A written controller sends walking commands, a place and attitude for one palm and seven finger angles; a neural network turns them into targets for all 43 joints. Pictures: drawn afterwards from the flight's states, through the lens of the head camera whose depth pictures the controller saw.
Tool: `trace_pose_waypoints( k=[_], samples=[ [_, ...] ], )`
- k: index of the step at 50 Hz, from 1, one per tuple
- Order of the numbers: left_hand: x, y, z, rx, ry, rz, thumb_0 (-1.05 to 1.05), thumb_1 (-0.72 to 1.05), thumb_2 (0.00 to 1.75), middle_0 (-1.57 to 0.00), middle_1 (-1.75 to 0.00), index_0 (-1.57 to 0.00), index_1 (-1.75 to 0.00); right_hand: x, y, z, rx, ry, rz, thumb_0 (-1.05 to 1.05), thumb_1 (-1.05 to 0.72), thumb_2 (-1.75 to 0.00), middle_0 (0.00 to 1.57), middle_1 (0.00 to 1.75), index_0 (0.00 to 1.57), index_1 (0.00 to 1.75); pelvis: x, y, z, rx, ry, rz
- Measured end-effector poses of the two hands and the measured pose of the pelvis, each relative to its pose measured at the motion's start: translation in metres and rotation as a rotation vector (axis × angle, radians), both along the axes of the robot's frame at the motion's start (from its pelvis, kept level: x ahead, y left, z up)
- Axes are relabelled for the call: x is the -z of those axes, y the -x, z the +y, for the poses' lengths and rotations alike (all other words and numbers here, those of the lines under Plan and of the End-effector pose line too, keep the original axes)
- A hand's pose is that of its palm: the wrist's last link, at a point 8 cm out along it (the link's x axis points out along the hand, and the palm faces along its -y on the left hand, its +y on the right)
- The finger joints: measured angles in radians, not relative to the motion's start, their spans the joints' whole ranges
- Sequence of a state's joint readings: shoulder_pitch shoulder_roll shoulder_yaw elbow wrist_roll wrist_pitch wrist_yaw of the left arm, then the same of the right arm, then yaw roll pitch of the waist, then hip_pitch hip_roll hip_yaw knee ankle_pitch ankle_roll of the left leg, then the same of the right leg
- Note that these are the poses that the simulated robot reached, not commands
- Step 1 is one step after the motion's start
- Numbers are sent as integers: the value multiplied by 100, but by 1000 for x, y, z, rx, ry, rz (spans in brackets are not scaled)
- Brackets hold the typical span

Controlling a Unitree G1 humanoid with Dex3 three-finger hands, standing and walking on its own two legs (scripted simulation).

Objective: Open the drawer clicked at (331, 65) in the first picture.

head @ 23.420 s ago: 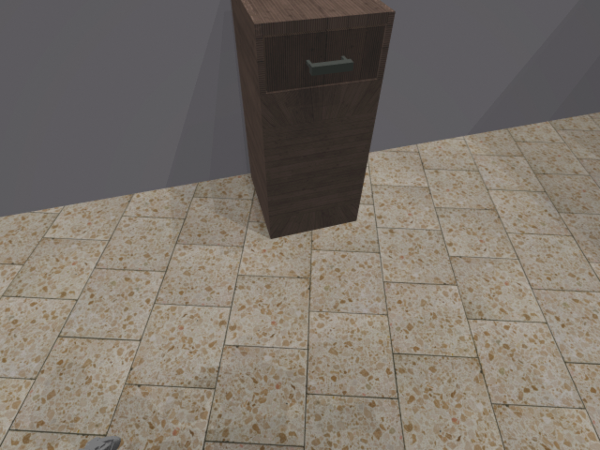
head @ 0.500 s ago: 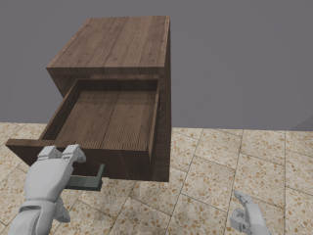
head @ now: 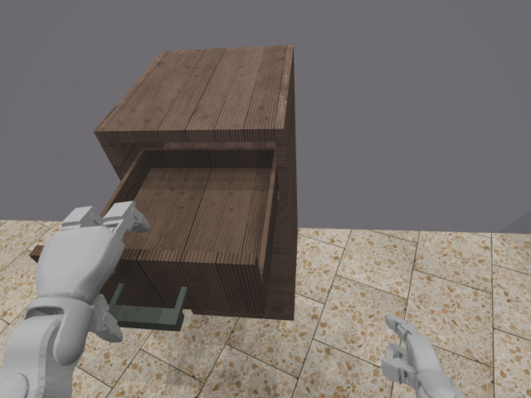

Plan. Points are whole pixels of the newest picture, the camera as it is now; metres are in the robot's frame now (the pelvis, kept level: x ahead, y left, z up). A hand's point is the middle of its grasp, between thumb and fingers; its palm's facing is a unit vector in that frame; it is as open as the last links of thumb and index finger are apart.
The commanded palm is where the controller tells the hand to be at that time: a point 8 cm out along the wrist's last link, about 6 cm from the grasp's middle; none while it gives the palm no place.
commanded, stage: lift the hand off the handle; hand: left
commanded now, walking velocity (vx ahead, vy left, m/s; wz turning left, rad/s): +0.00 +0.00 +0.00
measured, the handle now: (146, 304) +0.24 +0.25 +0.00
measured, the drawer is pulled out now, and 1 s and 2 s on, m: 0.30 0.30 0.30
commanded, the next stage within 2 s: draw the hand back to the body in 0.24 s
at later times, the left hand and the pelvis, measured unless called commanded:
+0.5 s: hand (93, 275) +0.21 +0.25 +0.14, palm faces +0.09 -0.06 -0.99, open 13.9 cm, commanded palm +0.17 +0.25 +0.20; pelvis -0.01 -0.01 +0.00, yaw +1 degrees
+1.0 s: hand (86, 284) +0.19 +0.25 +0.15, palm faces +0.19 -0.42 -0.89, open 13.8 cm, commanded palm +0.14 +0.27 +0.20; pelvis -0.01 +0.00 +0.00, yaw +1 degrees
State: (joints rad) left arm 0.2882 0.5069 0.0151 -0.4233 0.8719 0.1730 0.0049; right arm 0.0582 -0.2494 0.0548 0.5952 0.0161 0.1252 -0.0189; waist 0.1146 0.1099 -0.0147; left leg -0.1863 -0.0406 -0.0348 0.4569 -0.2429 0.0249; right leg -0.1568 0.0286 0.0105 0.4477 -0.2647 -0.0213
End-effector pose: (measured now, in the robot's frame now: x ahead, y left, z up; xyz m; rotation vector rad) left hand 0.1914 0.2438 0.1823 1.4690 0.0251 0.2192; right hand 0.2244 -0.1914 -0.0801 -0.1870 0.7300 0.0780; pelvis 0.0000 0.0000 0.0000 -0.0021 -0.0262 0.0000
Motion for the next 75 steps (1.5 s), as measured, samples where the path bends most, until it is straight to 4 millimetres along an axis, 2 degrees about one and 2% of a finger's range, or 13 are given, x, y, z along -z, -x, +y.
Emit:
trace_pose_waypoints(
  k=[4,11,20,29,37,48,52,54,56,60,65,75],
  samples=[
    [-8,0,-5,24,-9,2,0,-49,30,-32,-120,-32,-120,-1,1,-3,-6,0,-3,1,-90,-90,20,30,20,30,-1,1,-2,0,-2,-8],
    [-24,-1,3,-3,-22,-8,0,-49,30,-32,-120,-32,-120,-1,3,-8,-13,-2,-1,1,-90,-90,20,30,20,30,-2,5,-8,-7,-1,-20],
    [-13,5,4,24,-18,59,0,-49,30,-32,-120,-31,-120,0,10,-17,-18,24,-5,1,-90,-90,20,30,20,30,-1,9,-13,-13,0,-22],
    [-16,17,15,14,-26,26,0,-49,30,-32,-120,-32,-120,2,16,-22,-11,46,2,1,-90,-90,20,30,20,30,0,10,-14,-18,5,-17],
    [-10,25,21,9,-14,38,0,-49,30,-32,-120,-32,-120,1,16,-17,-10,53,-9,1,-90,-90,20,30,20,30,1,13,-8,-18,8,-13],
    [-10,29,28,14,-14,19,0,-49,30,-32,-120,-32,-120,-2,14,2,-19,37,-18,1,-90,-90,20,30,20,30,1,13,3,-15,11,-8],
    [-7,33,28,92,643,-193,0,-47,31,-32,-119,-32,-119,-11,19,9,11,18,-93,1,-90,-90,20,30,20,30,-1,12,5,-13,12,-37],
    [-7,35,26,115,821,-296,0,-45,32,-32,-117,-31,-117,-15,24,11,19,26,-117,1,-90,-90,20,30,20,30,-2,9,4,-10,11,-43],
    [-10,35,27,130,914,-380,0,-41,34,-31,-114,-31,-114,-17,30,11,20,38,-123,1,-90,-90,20,30,20,30,-3,6,3,-10,12,-49],
    [-13,32,31,134,982,-468,0,-31,38,-30,-108,-30,-108,-13,40,5,27,55,-99,1,-90,-90,20,30,20,30,-4,2,1,-10,10,-53],
    [-15,27,31,132,981,-458,0,-16,45,-29,-98,-28,-98,-7,47,-8,52,70,-64,1,-90,-90,21,30,20,30,-5,-3,1,-6,10,-45],
    [-13,31,26,99,949,-390,0,17,59,-26,-76,-26,-76,-6,41,-32,111,83,-60,1,-90,-90,20,30,20,30,-5,-8,-4,-2,9,-32]
  ],
)
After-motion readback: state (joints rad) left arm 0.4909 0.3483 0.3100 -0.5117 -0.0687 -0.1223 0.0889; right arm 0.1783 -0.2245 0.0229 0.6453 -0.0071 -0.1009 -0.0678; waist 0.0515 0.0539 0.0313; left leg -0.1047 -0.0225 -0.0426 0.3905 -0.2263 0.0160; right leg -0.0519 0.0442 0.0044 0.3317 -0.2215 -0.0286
